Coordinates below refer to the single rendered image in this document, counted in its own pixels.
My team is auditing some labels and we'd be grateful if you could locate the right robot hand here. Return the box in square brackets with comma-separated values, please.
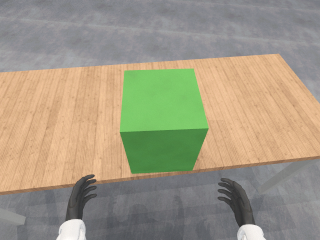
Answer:
[217, 178, 256, 227]

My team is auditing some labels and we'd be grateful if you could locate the robot right forearm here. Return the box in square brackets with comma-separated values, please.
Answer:
[237, 224, 266, 240]

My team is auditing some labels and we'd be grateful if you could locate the table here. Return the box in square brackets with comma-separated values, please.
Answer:
[0, 53, 320, 226]

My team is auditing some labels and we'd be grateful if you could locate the left robot hand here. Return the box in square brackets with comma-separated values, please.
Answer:
[65, 174, 97, 222]

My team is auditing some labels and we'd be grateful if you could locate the robot left forearm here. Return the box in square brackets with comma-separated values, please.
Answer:
[56, 219, 86, 240]

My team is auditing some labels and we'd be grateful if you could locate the carton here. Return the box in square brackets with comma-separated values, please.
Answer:
[119, 68, 209, 174]

